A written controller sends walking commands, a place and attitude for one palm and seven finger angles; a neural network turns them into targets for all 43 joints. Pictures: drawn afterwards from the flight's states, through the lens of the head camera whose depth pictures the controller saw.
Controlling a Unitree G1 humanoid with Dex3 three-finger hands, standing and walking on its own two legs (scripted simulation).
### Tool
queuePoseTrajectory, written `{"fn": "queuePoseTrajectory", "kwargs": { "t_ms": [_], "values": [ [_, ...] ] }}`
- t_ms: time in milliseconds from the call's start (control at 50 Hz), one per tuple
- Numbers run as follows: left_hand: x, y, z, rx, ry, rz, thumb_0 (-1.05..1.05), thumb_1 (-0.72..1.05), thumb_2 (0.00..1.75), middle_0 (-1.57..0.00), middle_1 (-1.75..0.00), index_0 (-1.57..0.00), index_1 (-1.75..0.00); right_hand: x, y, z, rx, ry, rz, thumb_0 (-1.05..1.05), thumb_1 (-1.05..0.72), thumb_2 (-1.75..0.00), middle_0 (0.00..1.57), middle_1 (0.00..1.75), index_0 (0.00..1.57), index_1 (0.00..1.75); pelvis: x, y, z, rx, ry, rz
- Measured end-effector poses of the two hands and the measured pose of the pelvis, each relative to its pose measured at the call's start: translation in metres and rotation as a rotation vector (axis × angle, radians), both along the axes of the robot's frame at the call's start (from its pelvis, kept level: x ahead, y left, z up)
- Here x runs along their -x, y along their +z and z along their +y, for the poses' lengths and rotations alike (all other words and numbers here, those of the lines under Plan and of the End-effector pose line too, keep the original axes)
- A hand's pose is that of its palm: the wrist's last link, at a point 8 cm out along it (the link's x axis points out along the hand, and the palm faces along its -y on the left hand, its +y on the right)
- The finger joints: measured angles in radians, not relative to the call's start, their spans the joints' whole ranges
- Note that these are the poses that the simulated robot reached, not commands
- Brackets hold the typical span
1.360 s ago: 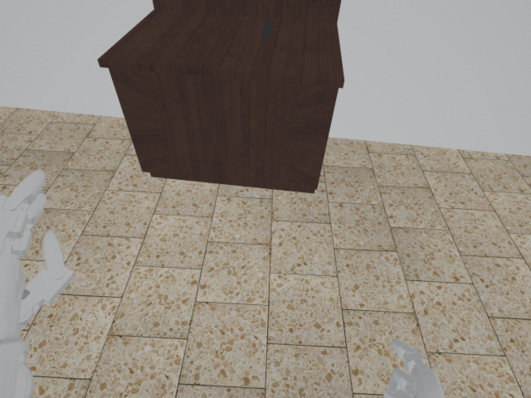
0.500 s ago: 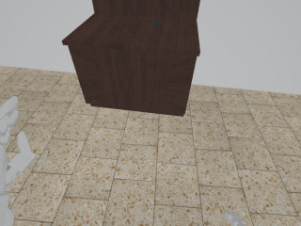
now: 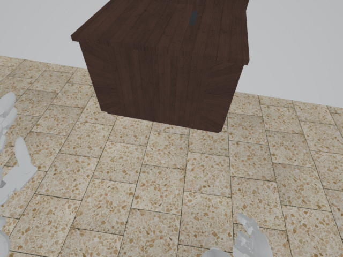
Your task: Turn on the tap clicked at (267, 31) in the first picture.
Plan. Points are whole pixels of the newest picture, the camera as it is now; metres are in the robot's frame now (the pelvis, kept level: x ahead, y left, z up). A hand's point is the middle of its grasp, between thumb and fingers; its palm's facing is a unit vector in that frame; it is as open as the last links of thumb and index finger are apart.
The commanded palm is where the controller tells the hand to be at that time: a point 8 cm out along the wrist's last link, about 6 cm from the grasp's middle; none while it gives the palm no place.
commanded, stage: walk to a spot facing it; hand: left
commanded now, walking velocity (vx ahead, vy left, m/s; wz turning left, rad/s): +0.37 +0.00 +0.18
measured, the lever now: (192, 20) +1.12 -0.03 +0.04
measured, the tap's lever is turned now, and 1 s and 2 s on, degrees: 0 0 0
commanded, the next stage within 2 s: turn to face it in 0.60 s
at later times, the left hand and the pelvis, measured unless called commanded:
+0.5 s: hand (68, 106) +0.35 +0.23 +0.18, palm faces +0.53 -0.72 -0.44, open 7.4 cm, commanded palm +0.29 +0.27 +0.18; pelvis +0.17 -0.03 -0.01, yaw +8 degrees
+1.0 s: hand (83, 84) +0.44 +0.24 +0.16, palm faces +0.67 -0.63 -0.41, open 7.4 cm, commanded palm +0.39 +0.25 +0.18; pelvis +0.29 -0.06 -0.02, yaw +11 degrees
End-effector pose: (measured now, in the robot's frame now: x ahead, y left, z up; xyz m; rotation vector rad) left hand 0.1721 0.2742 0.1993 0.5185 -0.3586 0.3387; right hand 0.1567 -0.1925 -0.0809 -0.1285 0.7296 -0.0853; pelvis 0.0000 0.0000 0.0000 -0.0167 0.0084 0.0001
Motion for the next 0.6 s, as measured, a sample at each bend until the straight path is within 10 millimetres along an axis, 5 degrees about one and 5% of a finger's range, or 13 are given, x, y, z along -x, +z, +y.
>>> {"fn": "queuePoseTrajectory", "kwargs": {
  "t_ms": [180,340,460,600],
  "values": [
    [-0.059,-0.030,-0.028,-0.014,0.110,0.081,0.01,0.89,0.89,-0.21,-0.30,-0.21,-0.30,-0.058,-0.051,-0.057,0.033,0.037,0.130,0.01,-0.90,-0.89,0.20,0.30,0.20,0.30,-0.065,-0.025,-0.040,-0.016,0.067,-0.027],
    [-0.095,-0.016,-0.040,-0.022,0.087,0.095,0.01,0.88,0.89,-0.21,-0.30,-0.21,-0.30,-0.118,-0.019,-0.099,0.140,0.025,0.145,0.01,-0.91,-0.89,0.20,0.30,0.20,0.30,-0.115,-0.006,-0.049,-0.035,0.108,-0.017],
    [-0.122,0.003,-0.020,-0.063,0.127,-0.004,0.01,0.88,0.89,-0.21,-0.30,-0.22,-0.30,-0.173,0.000,-0.092,0.188,0.053,0.104,0.01,-0.91,-0.89,0.20,0.30,0.19,0.30,-0.159,-0.005,-0.040,-0.043,0.141,-0.006],
    [-0.166,-0.024,0.018,0.000,0.179,-0.074,0.01,0.89,0.89,-0.21,-0.30,-0.21,-0.30,-0.242,-0.012,-0.044,0.157,0.069,-0.003,0.01,-0.91,-0.90,0.19,0.30,0.19,0.30,-0.204,-0.031,-0.013,-0.048,0.171,-0.035]
  ]
}}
